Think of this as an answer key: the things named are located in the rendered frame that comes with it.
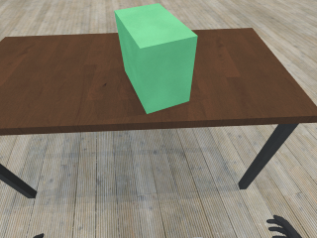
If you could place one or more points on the table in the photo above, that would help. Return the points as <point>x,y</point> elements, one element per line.
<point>77,83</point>

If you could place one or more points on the carton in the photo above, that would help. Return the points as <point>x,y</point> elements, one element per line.
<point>158,53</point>

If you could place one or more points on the right robot hand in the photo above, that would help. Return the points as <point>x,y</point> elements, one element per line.
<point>285,228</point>

